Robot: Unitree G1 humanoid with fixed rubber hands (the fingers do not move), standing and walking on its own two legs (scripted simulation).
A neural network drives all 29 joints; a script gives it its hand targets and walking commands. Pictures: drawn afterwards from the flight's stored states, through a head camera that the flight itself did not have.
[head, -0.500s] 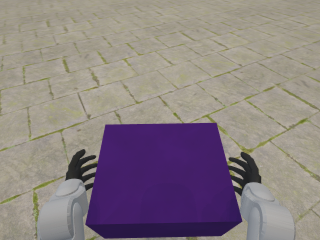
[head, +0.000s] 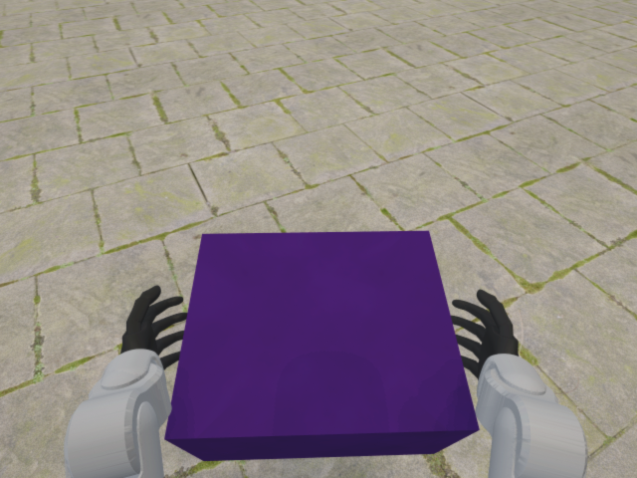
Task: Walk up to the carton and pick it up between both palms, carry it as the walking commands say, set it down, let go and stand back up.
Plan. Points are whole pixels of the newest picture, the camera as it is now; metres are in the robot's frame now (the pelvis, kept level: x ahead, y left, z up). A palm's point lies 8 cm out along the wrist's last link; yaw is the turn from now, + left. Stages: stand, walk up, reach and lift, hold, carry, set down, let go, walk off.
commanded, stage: carry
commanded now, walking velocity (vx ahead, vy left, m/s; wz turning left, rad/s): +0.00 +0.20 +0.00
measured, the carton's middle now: (318, 344) +0.30 +0.01 +0.02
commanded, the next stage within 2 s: none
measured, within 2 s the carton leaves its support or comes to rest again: neither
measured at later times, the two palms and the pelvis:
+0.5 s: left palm out of the picture +0.19 +0.37 +0.08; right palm (326, 391) +0.21 +0.00 +0.09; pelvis -0.04 +0.17 +0.00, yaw +1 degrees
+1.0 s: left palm out of the picture +0.16 +0.48 +0.10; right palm (209, 429) +0.17 +0.11 +0.11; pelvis -0.07 +0.29 +0.00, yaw +0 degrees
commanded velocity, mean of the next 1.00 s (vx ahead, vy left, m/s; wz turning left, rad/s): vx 0.00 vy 0.12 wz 0.00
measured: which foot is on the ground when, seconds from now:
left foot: down 0.00-0.02, up 0.04-0.30, down 0.32-0.64, up 0.66-0.80, down 0.82-1.00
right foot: down 0.00-0.32, up 0.34-0.60, down 0.62-1.00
